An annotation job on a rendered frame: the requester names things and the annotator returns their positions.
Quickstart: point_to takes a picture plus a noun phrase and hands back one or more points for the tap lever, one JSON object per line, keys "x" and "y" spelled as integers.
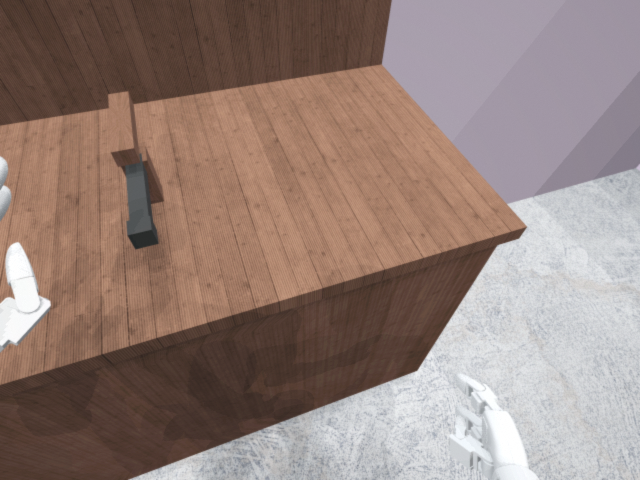
{"x": 140, "y": 227}

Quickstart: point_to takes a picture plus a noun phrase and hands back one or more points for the robot right hand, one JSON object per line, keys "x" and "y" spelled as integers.
{"x": 494, "y": 440}

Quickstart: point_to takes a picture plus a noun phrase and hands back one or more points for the robot left hand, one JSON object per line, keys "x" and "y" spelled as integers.
{"x": 20, "y": 315}

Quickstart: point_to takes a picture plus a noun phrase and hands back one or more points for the counter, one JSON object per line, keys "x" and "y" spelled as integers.
{"x": 317, "y": 230}

